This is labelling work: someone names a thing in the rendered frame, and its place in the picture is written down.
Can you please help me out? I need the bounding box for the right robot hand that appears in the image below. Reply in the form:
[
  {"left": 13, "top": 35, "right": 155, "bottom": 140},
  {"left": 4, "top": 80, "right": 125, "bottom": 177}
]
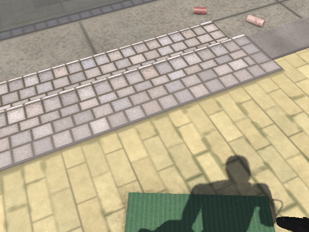
[{"left": 276, "top": 217, "right": 309, "bottom": 232}]

